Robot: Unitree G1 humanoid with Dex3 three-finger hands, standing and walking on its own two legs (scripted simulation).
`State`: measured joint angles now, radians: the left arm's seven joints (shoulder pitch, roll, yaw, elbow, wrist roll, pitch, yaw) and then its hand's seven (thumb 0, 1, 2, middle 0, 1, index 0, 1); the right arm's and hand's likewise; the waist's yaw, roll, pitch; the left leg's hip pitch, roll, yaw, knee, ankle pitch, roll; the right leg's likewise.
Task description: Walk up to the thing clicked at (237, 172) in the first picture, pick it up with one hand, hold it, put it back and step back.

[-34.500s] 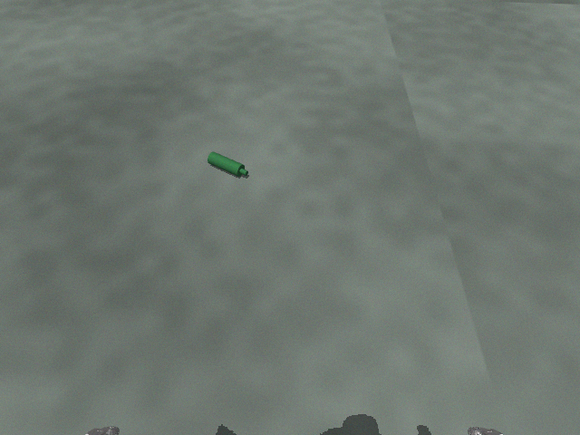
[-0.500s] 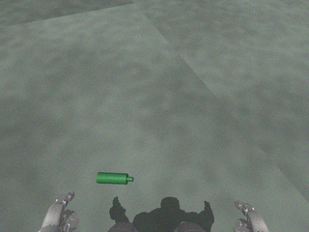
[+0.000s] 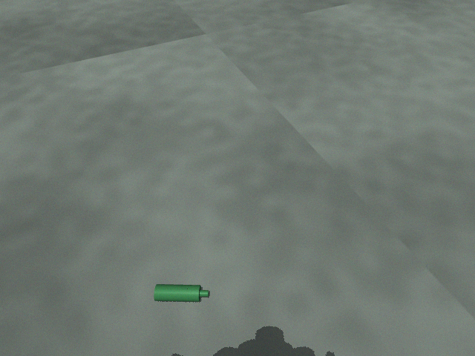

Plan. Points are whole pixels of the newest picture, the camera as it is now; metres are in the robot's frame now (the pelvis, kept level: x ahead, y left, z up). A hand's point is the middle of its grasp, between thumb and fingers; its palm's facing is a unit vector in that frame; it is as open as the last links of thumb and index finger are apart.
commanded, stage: stand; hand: left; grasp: from above
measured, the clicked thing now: (182, 292) +0.44 +0.24 -0.75
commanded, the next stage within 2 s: step back in 1.80 s
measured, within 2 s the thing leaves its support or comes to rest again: neither
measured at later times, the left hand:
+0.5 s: hand out of the picture +0.06 +0.23 -0.16, palm faces +0.01 -0.94 -0.33, open 7.3 cm
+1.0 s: hand out of the picture +0.09 +0.22 -0.15, palm faces +0.00 -0.94 -0.33, open 7.3 cm
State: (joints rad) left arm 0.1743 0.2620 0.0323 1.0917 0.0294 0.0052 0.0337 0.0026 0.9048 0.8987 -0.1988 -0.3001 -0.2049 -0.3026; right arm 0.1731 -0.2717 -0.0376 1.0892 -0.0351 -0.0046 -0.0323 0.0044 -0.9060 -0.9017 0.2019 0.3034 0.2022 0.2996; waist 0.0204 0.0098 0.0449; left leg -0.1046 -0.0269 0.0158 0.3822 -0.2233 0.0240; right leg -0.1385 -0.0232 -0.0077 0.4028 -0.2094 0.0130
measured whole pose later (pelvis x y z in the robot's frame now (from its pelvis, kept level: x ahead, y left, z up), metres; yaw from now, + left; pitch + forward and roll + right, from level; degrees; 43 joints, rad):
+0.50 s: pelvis +0.00 -0.01 +0.00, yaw +0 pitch -3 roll +0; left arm 0.12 0.29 0.03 1.16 0.02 -0.01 0.02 0.00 0.90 0.90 -0.20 -0.30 -0.20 -0.30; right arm 0.14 -0.31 -0.02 1.14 -0.03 -0.01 -0.02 0.00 -0.91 -0.90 0.20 0.30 0.20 0.30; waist 0.01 0.01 0.05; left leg -0.09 -0.01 0.02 0.32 -0.19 0.01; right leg -0.12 0.00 -0.01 0.34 -0.17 0.00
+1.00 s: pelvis +0.01 -0.02 +0.00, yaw -1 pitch -2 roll +0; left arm 0.09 0.30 0.02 1.16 0.01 -0.01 0.01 0.00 0.90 0.90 -0.20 -0.30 -0.21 -0.30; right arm 0.12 -0.32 -0.01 1.15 -0.02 -0.01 -0.02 0.00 -0.91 -0.90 0.20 0.30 0.20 0.30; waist 0.01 0.02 0.04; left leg -0.08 0.01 0.02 0.31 -0.20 0.00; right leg -0.11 0.01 0.00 0.32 -0.18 -0.01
